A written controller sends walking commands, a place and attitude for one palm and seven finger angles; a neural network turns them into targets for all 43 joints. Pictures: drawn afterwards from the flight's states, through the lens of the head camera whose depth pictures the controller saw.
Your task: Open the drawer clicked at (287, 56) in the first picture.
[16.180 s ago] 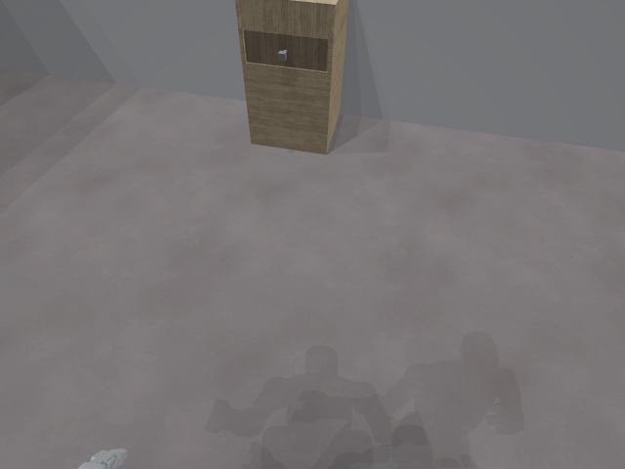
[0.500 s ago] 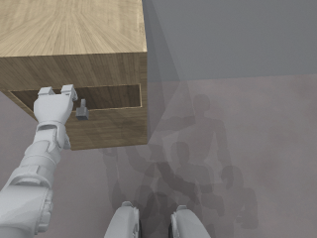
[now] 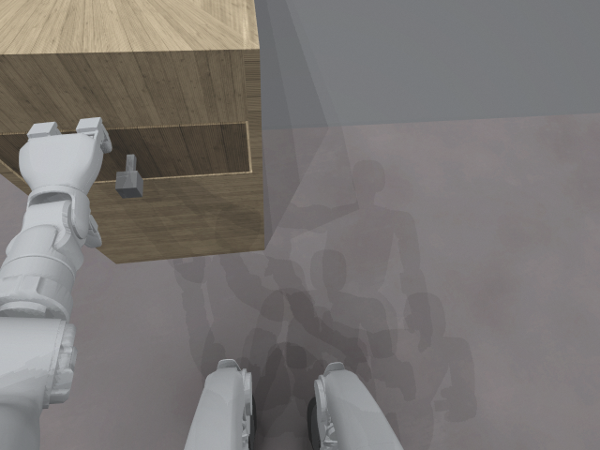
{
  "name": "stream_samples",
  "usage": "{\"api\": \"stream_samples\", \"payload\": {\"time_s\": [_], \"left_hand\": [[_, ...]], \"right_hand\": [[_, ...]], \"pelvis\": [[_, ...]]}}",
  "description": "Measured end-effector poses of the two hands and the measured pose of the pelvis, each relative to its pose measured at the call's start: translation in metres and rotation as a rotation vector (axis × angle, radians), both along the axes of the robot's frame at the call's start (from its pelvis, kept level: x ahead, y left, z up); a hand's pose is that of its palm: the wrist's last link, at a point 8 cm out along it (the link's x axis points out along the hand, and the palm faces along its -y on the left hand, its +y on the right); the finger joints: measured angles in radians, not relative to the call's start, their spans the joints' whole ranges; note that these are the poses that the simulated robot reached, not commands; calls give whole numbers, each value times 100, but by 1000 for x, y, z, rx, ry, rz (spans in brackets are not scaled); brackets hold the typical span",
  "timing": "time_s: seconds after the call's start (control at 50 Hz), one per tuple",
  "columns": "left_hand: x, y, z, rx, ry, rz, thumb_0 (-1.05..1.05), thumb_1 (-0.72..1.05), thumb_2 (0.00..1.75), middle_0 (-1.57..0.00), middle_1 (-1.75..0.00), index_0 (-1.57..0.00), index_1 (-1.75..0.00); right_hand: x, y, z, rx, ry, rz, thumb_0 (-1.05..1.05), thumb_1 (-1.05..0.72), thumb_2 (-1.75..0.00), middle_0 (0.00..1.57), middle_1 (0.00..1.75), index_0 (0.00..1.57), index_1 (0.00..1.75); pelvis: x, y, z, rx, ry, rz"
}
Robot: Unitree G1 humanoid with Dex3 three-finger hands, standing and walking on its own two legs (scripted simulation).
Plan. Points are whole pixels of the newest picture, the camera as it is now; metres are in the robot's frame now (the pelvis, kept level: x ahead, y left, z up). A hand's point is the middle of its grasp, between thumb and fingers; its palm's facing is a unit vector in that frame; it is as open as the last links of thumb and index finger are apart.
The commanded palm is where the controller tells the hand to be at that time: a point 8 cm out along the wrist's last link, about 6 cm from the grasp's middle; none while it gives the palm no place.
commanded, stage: move the hooked fingers above the handle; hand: left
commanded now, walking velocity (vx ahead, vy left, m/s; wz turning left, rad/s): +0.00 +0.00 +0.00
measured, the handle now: (130, 175) +0.53 +0.26 -0.11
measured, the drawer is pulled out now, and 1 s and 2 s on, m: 0.00 0.00 0.00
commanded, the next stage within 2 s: none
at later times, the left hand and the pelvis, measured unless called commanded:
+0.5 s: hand (95, 180) +0.49 +0.28 -0.04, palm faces -0.04 -0.03 -1.00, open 13.8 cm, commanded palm +0.49 +0.25 +0.01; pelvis +0.01 +0.00 +0.00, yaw +0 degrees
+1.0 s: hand (95, 179) +0.49 +0.28 -0.05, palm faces -0.01 -0.05 -1.00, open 13.8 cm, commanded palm +0.49 +0.26 +0.01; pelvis +0.01 +0.02 -0.01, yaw -1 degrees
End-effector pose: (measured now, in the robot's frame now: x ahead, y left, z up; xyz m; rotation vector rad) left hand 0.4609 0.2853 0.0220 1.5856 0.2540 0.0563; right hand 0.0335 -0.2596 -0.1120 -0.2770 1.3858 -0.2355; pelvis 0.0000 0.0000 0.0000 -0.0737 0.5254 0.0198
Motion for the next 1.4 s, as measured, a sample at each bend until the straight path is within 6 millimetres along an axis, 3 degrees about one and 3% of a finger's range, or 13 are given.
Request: {"api": "stream_samples", "payload": {"time_s": [0.14, 0.36, 0.44, 0.58, 0.68, 0.78, 0.9, 1.06, 1.26, 1.4], "left_hand": [[18, -26, 2, -58, -44, -126, 0, -49, 30, -33, -121, -33, -120], [-2, 2, -25, -9, -53, -29, 0, -49, 30, -33, -122, -33, -120], [-2, -1, -17, -34, -66, -57, 0, -49, 30, -33, -121, -33, -120], [15, -14, 1, -47, -106, -87, 0, -49, 30, -34, -121, -35, -123], [14, -15, 0, -39, -86, -72, 0, -49, 30, -34, -122, -33, -123], [9, -5, -14, -37, -14, -43, 0, -49, 30, -33, -121, -32, -121], [5, -1, -23, -63, -34, -105, 0, -49, 30, -33, -120, -32, -120], [12, -3, -16, -59, -138, -101, 0, -49, 30, -34, -122, -34, -122], [9, -12, -2, -50, -58, -44, 0, -49, 30, -33, -121, -34, -122], [5, -18, -1, -50, -34, -98, 0, -49, 30, -32, -120, -33, -120]], "right_hand": [[10, -13, 8, -65, -38, 11, 1, -90, -90, 20, 30, 21, 30], [14, -8, -9, -18, 3, 20, 1, -90, -90, 20, 30, 21, 30], [15, -2, -8, -10, 20, 23, 1, -90, -90, 20, 30, 21, 30], [21, 2, 3, -18, -6, 13, 1, -90, -90, 20, 30, 21, 30], [21, 3, 8, -12, -11, 9, 1, -90, -90, 20, 30, 21, 30], [15, 3, 10, -18, -2, -1, 0, -90, -90, 20, 30, 21, 30], [7, 1, 5, -39, 39, -2, 1, -90, -90, 20, 30, 21, 30], [10, 5, -2, -29, 56, 2, 1, -90, -90, 20, 30, 21, 30], [18, 14, 10, 11, 9, -10, 1, -90, -90, 20, 30, 21, 30], [18, 7, 14, -6, -8, -9, 0, -90, -90, 20, 30, 21, 30]], "pelvis": [[7, 0, -5, -14, 10, 7], [3, 2, -11, -6, 26, -11], [6, 3, -7, -9, 22, -2], [12, 7, -1, -19, 10, 6], [13, 9, 3, -15, 1, -4], [12, 11, 2, -13, 3, -13], [12, 14, -4, -18, 21, -11], [11, 16, -8, -28, 28, 1], [13, 15, 9, -17, -7, -6], [15, 11, 10, -12, -16, -7]]}}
